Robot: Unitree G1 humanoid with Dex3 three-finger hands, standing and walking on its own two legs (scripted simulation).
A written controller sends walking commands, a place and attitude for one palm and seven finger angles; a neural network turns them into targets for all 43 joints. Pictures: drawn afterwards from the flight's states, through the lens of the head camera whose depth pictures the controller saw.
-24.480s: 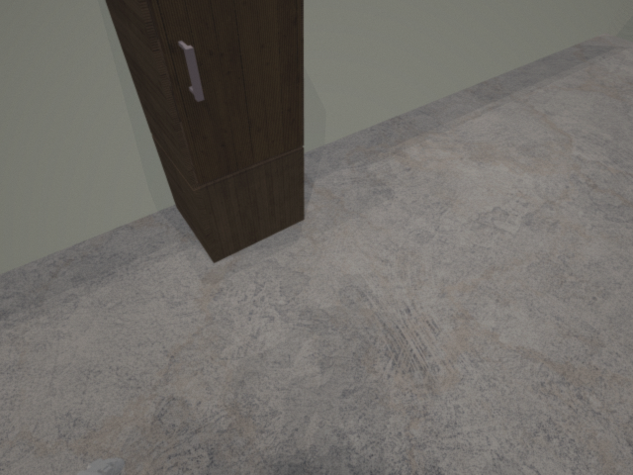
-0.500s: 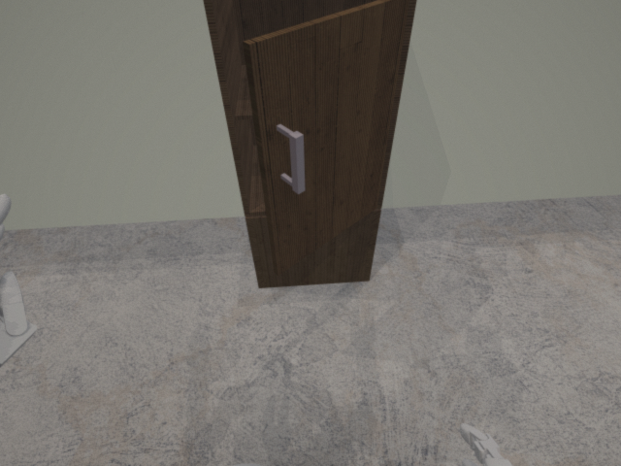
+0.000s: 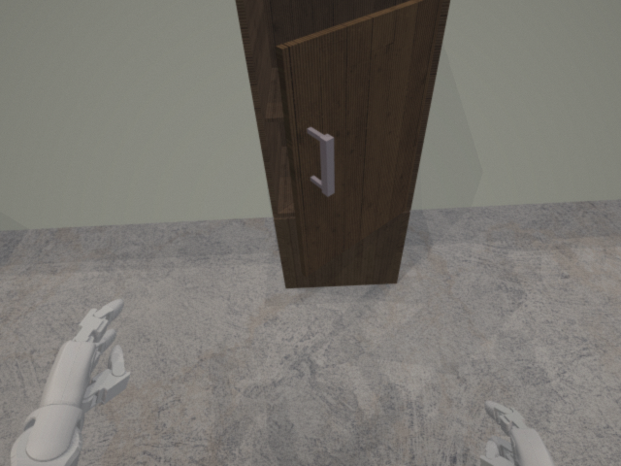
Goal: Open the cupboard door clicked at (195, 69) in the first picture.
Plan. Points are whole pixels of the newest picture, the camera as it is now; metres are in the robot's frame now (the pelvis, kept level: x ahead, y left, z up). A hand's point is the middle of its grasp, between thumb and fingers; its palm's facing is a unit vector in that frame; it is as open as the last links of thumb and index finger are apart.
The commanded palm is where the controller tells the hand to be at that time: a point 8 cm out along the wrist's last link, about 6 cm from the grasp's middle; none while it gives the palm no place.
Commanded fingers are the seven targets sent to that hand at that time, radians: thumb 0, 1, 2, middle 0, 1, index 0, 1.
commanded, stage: let the arm hang, fingers relaxed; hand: left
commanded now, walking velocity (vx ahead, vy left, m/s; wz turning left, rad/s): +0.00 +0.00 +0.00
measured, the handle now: (320, 162) +0.66 +0.03 +0.03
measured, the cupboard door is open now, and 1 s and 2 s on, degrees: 37 37 37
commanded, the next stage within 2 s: look to check the result in 0.98 s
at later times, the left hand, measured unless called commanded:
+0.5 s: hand out of the picture -0.09 +0.21 -0.16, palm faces +0.04 -0.97 -0.22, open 7.3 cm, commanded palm none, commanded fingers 0.00 0.90 0.90 -0.20 -0.30 -0.20 -0.30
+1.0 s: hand out of the picture +0.04 +0.20 -0.16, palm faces +0.01 -0.98 -0.19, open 7.3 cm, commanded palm none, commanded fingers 0.00 0.90 0.90 -0.20 -0.30 -0.20 -0.30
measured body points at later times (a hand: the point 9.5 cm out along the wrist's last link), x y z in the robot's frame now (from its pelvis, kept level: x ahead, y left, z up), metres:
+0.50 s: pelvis -0.01 +0.03 +0.01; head +0.02 +0.03 +0.46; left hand -0.09 +0.27 -0.14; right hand -0.04 -0.18 -0.15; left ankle +0.04 +0.12 -0.73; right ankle +0.01 -0.08 -0.73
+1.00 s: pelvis +0.01 +0.02 +0.01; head +0.02 +0.02 +0.46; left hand +0.04 +0.25 -0.15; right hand +0.01 -0.20 -0.15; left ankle +0.04 +0.12 -0.73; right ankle +0.01 -0.08 -0.73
